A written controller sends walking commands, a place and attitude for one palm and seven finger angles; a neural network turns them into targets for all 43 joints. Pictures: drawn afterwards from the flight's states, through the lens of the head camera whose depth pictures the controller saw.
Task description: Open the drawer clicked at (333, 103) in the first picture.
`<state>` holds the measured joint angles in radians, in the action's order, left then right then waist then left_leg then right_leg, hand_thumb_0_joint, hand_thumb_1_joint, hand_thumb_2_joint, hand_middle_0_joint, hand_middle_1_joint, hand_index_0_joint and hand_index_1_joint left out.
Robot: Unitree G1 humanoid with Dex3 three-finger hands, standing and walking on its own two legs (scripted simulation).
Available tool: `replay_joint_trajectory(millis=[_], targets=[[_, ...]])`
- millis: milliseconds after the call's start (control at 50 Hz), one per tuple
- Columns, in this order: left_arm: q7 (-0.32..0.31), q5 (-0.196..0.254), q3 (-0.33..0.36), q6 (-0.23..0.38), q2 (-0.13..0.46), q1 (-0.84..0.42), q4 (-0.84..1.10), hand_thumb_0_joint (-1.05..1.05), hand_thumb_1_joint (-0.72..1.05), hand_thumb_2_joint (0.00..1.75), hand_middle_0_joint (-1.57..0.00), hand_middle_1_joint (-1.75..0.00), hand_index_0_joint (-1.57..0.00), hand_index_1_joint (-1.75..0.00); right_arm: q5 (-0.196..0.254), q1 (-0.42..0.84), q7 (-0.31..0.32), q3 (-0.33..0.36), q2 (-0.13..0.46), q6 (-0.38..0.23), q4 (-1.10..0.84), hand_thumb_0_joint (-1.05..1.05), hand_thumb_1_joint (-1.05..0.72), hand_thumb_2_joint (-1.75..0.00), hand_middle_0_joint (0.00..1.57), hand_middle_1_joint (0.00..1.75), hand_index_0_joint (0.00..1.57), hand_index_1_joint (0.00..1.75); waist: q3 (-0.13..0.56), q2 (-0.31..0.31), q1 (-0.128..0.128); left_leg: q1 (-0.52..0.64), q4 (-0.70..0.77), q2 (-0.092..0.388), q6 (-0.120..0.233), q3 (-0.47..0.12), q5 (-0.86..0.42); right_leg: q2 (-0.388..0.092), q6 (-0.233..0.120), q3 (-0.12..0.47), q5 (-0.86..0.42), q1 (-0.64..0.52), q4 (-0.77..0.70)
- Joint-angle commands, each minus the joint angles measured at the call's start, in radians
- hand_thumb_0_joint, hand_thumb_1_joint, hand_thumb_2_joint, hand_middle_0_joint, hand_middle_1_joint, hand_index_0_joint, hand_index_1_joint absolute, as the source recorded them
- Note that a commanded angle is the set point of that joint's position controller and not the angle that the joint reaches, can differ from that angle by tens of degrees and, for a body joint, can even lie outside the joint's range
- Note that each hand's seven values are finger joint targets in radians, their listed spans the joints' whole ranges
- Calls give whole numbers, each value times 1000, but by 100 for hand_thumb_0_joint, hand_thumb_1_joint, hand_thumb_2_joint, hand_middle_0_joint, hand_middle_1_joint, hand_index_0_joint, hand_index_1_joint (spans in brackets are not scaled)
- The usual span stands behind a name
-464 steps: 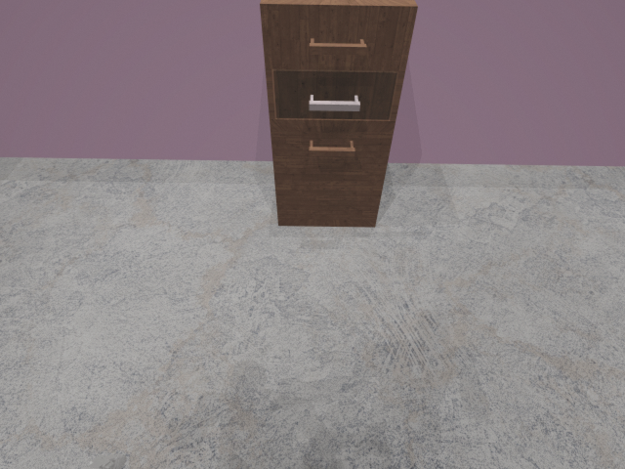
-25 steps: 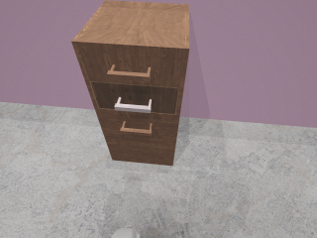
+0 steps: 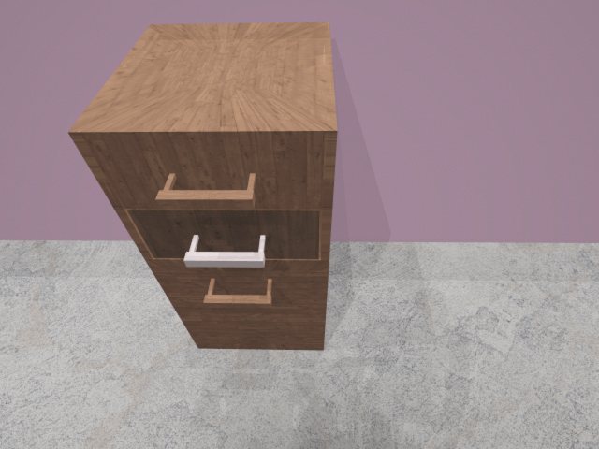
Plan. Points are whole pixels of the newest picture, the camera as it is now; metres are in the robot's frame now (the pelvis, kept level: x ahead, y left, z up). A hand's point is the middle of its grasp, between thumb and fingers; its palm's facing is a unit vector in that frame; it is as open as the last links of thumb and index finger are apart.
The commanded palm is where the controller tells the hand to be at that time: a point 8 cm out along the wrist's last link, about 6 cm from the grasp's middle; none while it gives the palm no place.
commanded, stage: come to a stop and stand still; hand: left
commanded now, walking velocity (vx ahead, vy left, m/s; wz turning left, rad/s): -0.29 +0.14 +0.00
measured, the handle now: (227, 250) +0.51 +0.18 -0.13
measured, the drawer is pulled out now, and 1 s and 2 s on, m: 0.00 0.00 0.00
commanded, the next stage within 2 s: look again from close up in 0.84 s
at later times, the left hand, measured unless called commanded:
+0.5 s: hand out of the picture -0.01 +0.26 -0.16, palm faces +0.06 -0.95 -0.30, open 7.3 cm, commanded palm none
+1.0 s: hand out of the picture -0.04 +0.24 -0.15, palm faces +0.03 -0.98 -0.21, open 7.3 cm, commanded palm none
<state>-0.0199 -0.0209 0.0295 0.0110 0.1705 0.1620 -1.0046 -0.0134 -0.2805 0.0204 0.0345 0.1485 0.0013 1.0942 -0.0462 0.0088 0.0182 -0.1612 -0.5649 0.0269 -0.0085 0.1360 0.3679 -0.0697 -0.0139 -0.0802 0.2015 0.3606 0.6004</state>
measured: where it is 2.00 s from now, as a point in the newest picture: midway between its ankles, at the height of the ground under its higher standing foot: outside the picture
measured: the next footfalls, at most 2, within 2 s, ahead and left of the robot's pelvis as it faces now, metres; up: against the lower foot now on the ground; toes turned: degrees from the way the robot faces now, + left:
left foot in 0.32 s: +0.00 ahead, +0.15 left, +0.00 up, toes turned +2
right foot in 0.50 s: +0.04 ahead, -0.05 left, +0.00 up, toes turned +1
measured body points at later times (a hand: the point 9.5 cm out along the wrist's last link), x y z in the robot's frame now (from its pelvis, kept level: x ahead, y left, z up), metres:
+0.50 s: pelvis -0.05 +0.05 -0.01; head -0.06 +0.03 +0.44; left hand -0.01 +0.31 -0.14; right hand +0.03 -0.18 -0.15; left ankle -0.05 +0.15 -0.73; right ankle +0.00 -0.05 -0.73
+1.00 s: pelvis -0.04 +0.06 +0.01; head -0.04 +0.04 +0.46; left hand -0.04 +0.29 -0.14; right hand -0.07 -0.16 -0.16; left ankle -0.05 +0.15 -0.73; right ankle +0.00 -0.05 -0.73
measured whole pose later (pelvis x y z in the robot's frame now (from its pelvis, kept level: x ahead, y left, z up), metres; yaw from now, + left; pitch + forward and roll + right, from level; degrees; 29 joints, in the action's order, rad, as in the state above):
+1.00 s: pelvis -0.04 +0.06 +0.01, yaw +1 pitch -1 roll +1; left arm -0.02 -0.01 -0.01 0.00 0.13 0.31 -1.08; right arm -0.02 -0.37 0.02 -0.02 0.18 0.00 1.08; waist -0.01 0.03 0.01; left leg -0.17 -0.42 -0.04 0.05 0.09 0.24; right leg -0.02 0.00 0.00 0.18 0.28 0.47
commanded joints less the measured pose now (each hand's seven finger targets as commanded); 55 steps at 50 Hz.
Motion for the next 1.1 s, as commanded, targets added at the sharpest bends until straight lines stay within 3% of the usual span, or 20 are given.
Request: replay_joint_trajectory(millis=[0,60,120,220,240,260,280,300,320,340,380,440,480,500,540,600,660,800,880,1080], targets=[[-24,2,50,-3,208,183,3,0,90,90,-20,-30,-20,-30,13,-40,17,40,92,29,-72,0,-90,-90,20,30,20,30,153,-285,-65,-205,-459,-23,-14,-120,302,-365,-234,309,-1036,-268,-171],[-33,-5,59,-16,198,66,55,0,90,90,-20,-30,-20,-30,11,-3,10,43,89,40,-80,0,-90,-90,20,30,20,30,156,-121,-44,-270,-592,-19,-28,-174,206,-317,-213,226,-826,-254,-166],[-34,-10,62,-24,192,3,88,0,90,90,-20,-30,-20,-30,7,-16,-1,40,78,52,-92,0,-90,-90,20,30,20,30,144,-173,-26,-227,-486,-14,-39,-153,156,-279,-180,174,-584,-178,-218],[-22,-18,68,-36,204,1,87,0,90,90,-20,-30,-20,-30,5,-43,-10,33,73,35,-105,0,-90,-90,20,30,20,30,126,-217,-23,-127,-174,-22,-23,-90,72,-219,-141,190,-153,-128,-269],[-65,-13,54,-23,230,16,113,0,90,90,-20,-30,-20,-30,18,-95,-6,52,151,9,-170,0,-90,-90,20,30,20,30,326,-90,45,-99,-39,-34,-39,-37,82,-238,-115,246,-545,-329,-92],[-62,-1,48,-32,219,35,136,0,90,90,-20,-30,-20,-30,9,-79,-5,40,106,5,-203,0,-90,-90,20,30,20,30,314,-8,22,-40,162,-15,-16,-57,-33,-189,-86,168,-250,-235,-4],[-49,11,29,-40,150,44,132,0,90,90,-20,-30,-20,-30,0,-61,-3,37,141,0,-215,0,-90,-90,20,30,20,30,211,151,13,-9,226,51,8,-110,-137,-91,-32,61,-16,-98,49],[-32,14,14,-57,104,72,134,0,90,90,-20,-30,-20,-30,-13,-18,-4,38,199,3,-262,0,-90,-90,20,30,20,30,100,333,-12,-117,278,213,74,-290,-117,-4,10,-17,235,31,122],[-26,12,23,-71,101,71,143,0,90,90,-20,-30,-20,-30,-22,62,-8,39,229,20,-307,0,-90,-90,20,30,20,30,-13,270,-24,-288,324,267,149,-341,65,31,0,13,252,40,210],[-20,-1,21,-80,111,39,140,0,90,90,-20,-30,-20,-30,-20,90,-5,38,205,20,-307,0,-90,-90,20,30,20,30,-89,270,-13,-369,352,219,146,-333,107,53,-4,45,234,38,294],[-10,3,21,-66,102,89,134,0,90,90,-20,-30,-20,-30,-19,123,-7,21,191,19,-309,0,-90,-90,20,30,20,30,-143,146,-45,-409,323,195,149,-293,91,53,-4,76,184,12,320],[0,4,9,-36,92,156,117,0,90,90,-20,-30,-20,-30,-13,71,-4,8,186,9,-291,0,-90,-90,20,30,20,30,-92,42,-56,-297,237,162,126,-260,60,48,-10,69,104,-87,3],[-3,0,-2,-9,128,163,113,0,90,90,-20,-30,-20,-30,2,15,-5,-3,150,3,-277,0,-90,-90,20,30,20,30,-60,-81,-19,-218,136,39,69,-180,77,-40,-59,266,135,-52,-208],[-3,1,-8,-4,141,141,114,0,90,90,-20,-30,-20,-30,2,-14,-7,-7,131,2,-258,0,-90,-90,20,30,20,30,-55,-23,13,-116,128,7,59,-170,21,-79,-84,306,156,28,-248],[-4,6,-2,4,154,97,114,0,90,90,-20,-30,-20,-30,1,-83,-8,-6,141,9,-223,0,-90,-90,20,30,20,30,5,-250,39,-26,83,6,53,-143,8,-68,-79,300,334,77,-295],[-6,4,0,-9,131,92,113,0,90,90,-20,-30,-20,-30,-5,-110,-9,-6,136,1,-183,0,-90,-90,20,30,20,30,-43,-93,40,-27,182,35,63,-183,33,-24,-57,231,333,124,-261],[-4,5,-4,-8,101,162,77,0,90,90,-20,-30,-20,-30,-7,-50,-5,-14,157,-17,-175,0,-90,-90,20,30,20,30,-29,51,-15,-174,331,100,79,-269,133,26,-36,156,110,-65,-155],[-5,4,-13,-1,78,183,10,0,90,90,-20,-30,-20,-30,-3,-76,0,-27,141,-21,-112,0,-90,-90,20,30,20,30,-40,-15,-23,-193,341,85,71,-254,111,8,-37,163,83,-128,-179],[-6,7,-19,3,64,188,-22,0,90,90,-20,-30,-20,-30,-2,-94,4,-34,127,-25,-74,0,-90,-90,20,30,20,30,-50,7,-24,-183,336,83,67,-239,76,-1,-38,164,50,-140,-187],[-10,14,-26,18,52,179,-70,0,90,90,-20,-30,-20,-30,3,-122,12,-47,98,-37,-10,0,-90,-90,20,30,20,30,-3,-24,-9,-73,254,71,55,-181,-165,-23,-39,179,-82,-163,-210]])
